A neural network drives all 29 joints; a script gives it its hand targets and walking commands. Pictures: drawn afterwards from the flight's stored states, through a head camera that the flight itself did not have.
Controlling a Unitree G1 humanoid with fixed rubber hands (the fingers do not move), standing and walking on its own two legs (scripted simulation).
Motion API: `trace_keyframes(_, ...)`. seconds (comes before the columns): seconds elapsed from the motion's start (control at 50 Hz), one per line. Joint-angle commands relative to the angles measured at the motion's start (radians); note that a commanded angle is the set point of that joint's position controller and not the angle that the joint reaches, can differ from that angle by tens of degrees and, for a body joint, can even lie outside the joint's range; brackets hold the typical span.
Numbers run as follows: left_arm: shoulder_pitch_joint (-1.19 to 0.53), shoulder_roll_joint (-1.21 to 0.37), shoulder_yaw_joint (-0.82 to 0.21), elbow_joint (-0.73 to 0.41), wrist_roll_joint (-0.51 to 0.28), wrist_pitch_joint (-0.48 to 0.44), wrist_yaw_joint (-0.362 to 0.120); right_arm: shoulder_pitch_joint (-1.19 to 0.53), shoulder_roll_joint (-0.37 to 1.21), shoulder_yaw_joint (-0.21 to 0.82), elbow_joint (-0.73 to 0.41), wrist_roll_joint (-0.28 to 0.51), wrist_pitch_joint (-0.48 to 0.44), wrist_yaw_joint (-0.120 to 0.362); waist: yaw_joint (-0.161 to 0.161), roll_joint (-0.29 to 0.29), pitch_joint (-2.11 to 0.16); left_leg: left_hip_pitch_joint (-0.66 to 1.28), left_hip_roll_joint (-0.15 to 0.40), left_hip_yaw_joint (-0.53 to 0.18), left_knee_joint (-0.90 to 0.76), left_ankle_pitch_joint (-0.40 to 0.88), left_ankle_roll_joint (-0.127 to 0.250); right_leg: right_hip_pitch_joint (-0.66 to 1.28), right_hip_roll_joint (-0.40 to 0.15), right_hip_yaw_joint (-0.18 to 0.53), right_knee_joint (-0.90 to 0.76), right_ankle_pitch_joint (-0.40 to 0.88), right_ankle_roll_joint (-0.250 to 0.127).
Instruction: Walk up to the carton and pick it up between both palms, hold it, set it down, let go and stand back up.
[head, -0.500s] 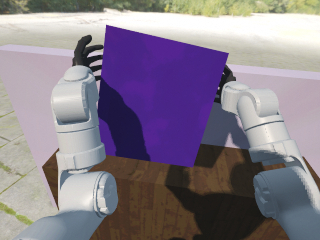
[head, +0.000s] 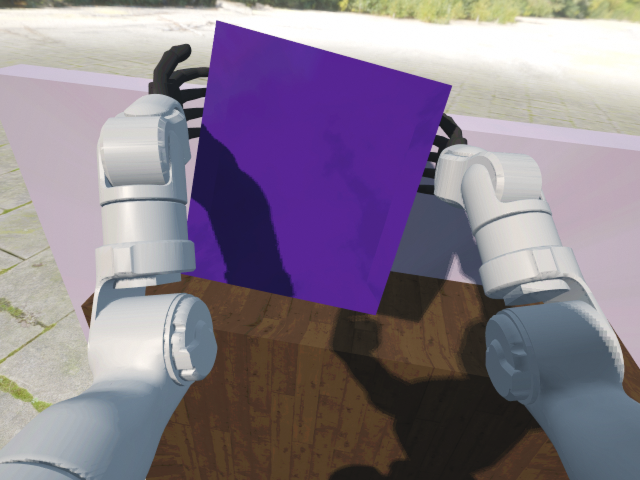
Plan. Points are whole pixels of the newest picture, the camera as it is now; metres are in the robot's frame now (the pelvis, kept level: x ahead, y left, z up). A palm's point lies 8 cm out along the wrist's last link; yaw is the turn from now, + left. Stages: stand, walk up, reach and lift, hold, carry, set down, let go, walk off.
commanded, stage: hold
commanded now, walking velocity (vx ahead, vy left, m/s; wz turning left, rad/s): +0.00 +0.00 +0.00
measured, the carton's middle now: (307, 172) +0.41 +0.03 +0.27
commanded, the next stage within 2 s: none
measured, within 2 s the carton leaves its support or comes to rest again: neither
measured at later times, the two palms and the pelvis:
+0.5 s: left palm (190, 110) +0.41 +0.17 +0.34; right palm (440, 165) +0.41 -0.14 +0.29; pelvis +0.04 +0.00 +0.00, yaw +0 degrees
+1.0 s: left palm (145, 96) +0.36 +0.20 +0.37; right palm (432, 140) +0.38 -0.11 +0.33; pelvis +0.03 +0.00 +0.00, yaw +1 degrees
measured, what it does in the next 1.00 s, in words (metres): stands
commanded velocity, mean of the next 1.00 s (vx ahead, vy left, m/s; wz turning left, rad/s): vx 0.00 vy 0.00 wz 0.00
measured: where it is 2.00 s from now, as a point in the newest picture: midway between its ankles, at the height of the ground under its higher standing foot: outside the picture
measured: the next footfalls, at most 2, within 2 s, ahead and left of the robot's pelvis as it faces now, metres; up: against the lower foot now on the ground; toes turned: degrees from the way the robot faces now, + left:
none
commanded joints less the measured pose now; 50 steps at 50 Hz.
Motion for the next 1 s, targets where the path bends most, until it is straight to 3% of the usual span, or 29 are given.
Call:
trace_keyframes(0.0, -0.767, -0.512, -0.292, -0.04, -0.248, -0.067, -0.193, -1.066, 0.391, 0.076, -0.361, 0.132, -0.127, 0.122, -0.004, 0.133, -0.398, 0.036, -0.002, 0.024, -0.085, -0.023, 0.017, 0.164, -0.063, 0.074, -0.051, -0.067, 0.059)
trace_keyframes(0.2, -0.726, -0.508, -0.244, 0.001, -0.218, -0.094, -0.207, -1.036, 0.427, 0.118, -0.354, 0.152, -0.144, 0.101, 0.008, 0.083, -0.401, 0.149, -0.006, 0.02, -0.089, 0.153, 0.019, 0.22, -0.06, 0.069, -0.054, 0.144, 0.062)
trace_keyframes(0.36, -0.696, -0.531, -0.301, -0.091, -0.235, -0.075, -0.211, -1.026, 0.462, 0.206, -0.448, 0.227, -0.141, 0.06, 0.004, 0.078, -0.453, 0.273, -0.015, 0.01, -0.051, 0.361, 0.004, 0.254, -0.049, 0.067, -0.038, 0.356, 0.054)
trace_keyframes(0.54, -0.694, -0.555, -0.388, -0.225, -0.273, -0.017, -0.199, -1.048, 0.478, 0.266, -0.554, 0.31, -0.113, 0.022, -0.002, 0.116, -0.506, 0.355, -0.019, -0.002, 0.01, 0.53, -0.026, 0.238, -0.037, 0.065, -0.031, 0.464, 0.048)
trace_keyframes(0.76, -0.668, -0.514, -0.388, -0.278, -0.273, 0.053, -0.201, -1.015, 0.423, 0.24, -0.51, 0.346, -0.068, 0.009, -0.002, 0.144, -0.461, 0.345, -0.022, -0.006, 0.011, 0.551, -0.051, 0.225, -0.036, 0.055, -0.057, 0.445, 0.048)
trace_keyframes(0.98, -0.687, -0.472, -0.325, -0.172, -0.243, 0.042, -0.225, -0.996, 0.366, 0.161, -0.378, 0.289, -0.066, 0.028, -0.007, 0.133, -0.342, 0.235, -0.015, -0.004, -0.052, 0.352, -0.044, 0.212, -0.043, 0.043, -0.09, 0.246, 0.044)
